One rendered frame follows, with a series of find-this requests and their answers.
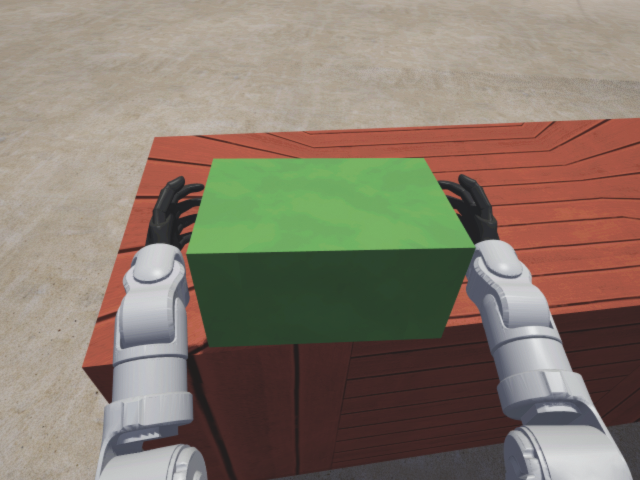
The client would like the robot left upper arm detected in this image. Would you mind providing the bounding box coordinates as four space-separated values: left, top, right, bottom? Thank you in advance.
99 444 208 480

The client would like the carton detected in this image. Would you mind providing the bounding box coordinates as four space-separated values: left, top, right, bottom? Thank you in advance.
186 158 476 347

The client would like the robot left forearm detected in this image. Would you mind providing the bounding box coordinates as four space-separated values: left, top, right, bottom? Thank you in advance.
95 243 193 480

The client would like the robot right hand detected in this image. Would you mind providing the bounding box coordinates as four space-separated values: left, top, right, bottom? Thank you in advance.
437 174 500 245

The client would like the robot right upper arm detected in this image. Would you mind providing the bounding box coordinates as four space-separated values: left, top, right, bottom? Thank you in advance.
504 425 630 480

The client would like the pedestal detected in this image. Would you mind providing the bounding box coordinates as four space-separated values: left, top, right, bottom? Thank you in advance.
82 118 640 480

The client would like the robot left hand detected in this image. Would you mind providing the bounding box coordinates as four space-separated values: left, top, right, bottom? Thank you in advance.
145 176 204 251

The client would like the robot right forearm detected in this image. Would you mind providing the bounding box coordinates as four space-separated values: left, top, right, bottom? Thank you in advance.
466 240 633 480

